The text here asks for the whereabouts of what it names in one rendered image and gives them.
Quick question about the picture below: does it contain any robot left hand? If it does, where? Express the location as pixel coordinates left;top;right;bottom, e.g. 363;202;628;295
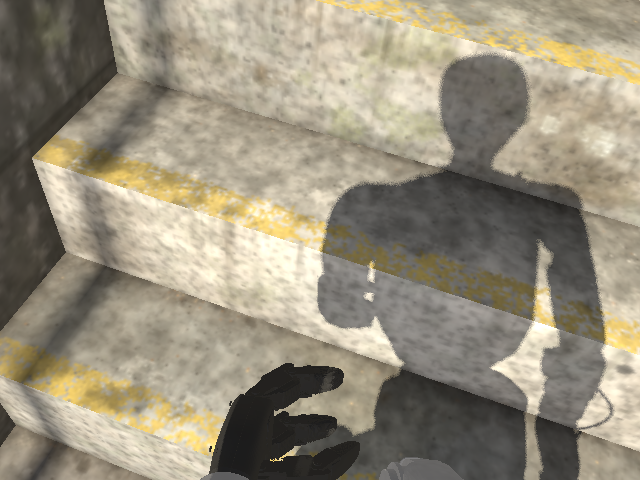
209;363;360;480

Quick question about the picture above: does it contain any robot right thigh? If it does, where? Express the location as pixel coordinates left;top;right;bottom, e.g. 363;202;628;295
379;459;464;480

